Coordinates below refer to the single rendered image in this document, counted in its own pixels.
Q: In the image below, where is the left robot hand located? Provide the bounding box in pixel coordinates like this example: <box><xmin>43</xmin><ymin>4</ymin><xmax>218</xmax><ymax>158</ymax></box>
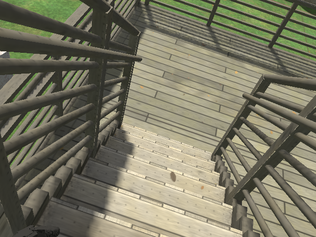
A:
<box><xmin>13</xmin><ymin>225</ymin><xmax>60</xmax><ymax>237</ymax></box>

